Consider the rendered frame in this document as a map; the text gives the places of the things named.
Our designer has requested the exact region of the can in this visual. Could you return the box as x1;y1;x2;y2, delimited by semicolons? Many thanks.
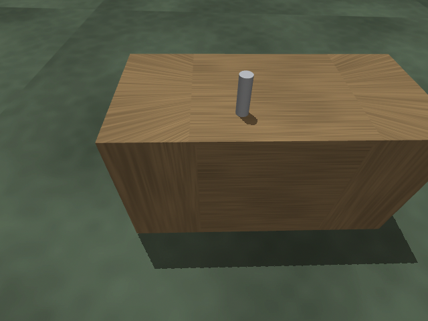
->
235;71;254;117

